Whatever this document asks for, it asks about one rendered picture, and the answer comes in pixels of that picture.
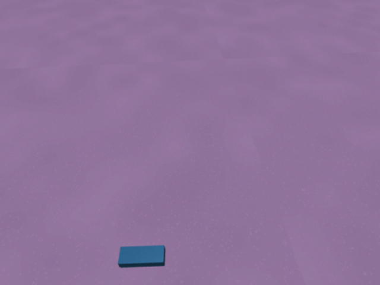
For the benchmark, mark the carton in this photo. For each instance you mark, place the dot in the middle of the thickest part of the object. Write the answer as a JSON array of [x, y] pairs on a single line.
[[141, 256]]

